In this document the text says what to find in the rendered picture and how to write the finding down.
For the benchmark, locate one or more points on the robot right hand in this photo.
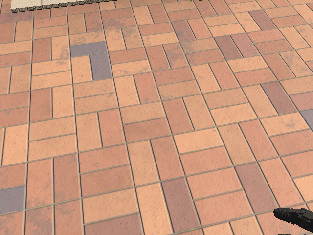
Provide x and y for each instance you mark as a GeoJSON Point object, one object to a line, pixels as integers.
{"type": "Point", "coordinates": [301, 217]}

